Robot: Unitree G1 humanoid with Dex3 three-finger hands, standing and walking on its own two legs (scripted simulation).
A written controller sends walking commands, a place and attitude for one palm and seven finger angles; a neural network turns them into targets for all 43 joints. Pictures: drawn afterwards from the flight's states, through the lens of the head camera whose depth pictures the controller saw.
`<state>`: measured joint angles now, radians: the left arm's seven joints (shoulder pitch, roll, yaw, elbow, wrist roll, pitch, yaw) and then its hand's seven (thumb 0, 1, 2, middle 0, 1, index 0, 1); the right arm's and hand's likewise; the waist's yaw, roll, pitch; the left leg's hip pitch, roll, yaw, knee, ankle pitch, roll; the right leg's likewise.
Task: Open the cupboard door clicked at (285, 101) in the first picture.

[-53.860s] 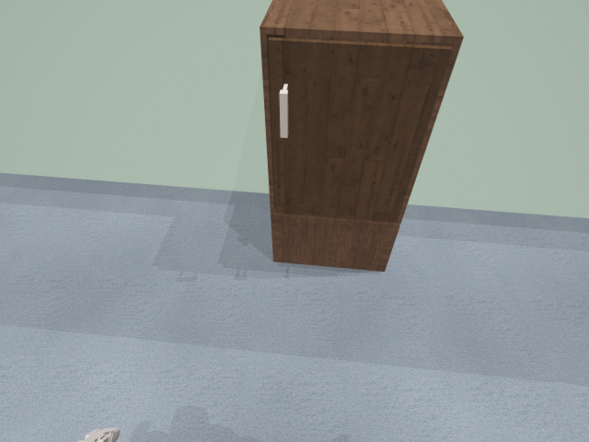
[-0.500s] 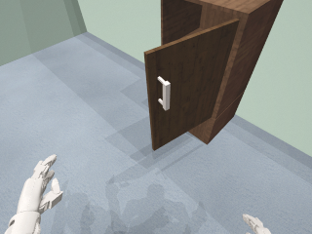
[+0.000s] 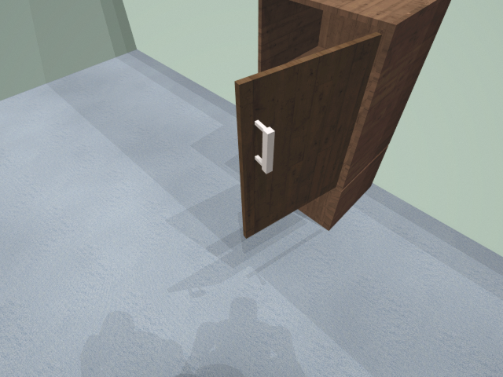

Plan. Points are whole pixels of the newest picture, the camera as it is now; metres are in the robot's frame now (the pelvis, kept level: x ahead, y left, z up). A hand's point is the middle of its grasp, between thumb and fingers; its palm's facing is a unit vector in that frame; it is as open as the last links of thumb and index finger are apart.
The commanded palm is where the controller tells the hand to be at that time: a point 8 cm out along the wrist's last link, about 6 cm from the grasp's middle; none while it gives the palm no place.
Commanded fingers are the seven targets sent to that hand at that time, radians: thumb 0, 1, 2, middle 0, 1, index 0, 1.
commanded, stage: let the arm hang, fingers relaxed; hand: left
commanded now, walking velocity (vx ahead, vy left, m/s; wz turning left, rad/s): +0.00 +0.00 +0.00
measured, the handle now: (263, 147) +0.63 +0.01 -0.02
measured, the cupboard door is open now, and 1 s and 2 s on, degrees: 78 78 78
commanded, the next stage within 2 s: look to check the result in 0.50 s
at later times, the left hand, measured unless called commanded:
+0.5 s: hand out of the picture -0.01 +0.15 -0.18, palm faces +0.04 -0.99 -0.12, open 7.4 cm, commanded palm none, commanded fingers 0.00 0.90 0.90 -0.20 -0.30 -0.20 -0.30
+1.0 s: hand out of the picture -0.01 +0.16 -0.17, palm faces +0.04 -0.99 -0.16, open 7.4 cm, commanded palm none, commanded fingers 0.00 0.90 0.90 -0.20 -0.30 -0.20 -0.30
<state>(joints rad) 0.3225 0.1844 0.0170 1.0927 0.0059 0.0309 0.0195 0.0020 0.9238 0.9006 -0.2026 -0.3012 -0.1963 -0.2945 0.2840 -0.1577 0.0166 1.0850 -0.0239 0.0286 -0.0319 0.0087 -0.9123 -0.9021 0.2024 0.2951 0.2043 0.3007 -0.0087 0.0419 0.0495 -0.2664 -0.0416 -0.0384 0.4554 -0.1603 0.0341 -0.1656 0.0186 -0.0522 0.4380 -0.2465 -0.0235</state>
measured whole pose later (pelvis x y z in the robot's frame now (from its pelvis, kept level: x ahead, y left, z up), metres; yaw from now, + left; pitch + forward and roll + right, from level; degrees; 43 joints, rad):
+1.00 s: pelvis +0.02 +0.01 +0.00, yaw +0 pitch -1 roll +0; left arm 0.33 0.12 0.00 1.15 0.00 0.00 0.03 0.01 0.91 0.90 -0.20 -0.30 -0.19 -0.29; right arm 0.28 -0.13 0.02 1.15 -0.01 0.00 -0.05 0.00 -0.91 -0.90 0.20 0.29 0.20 0.30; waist 0.00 0.00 0.04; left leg -0.22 -0.06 -0.02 0.41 -0.17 0.05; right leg -0.12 0.00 -0.04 0.41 -0.27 -0.01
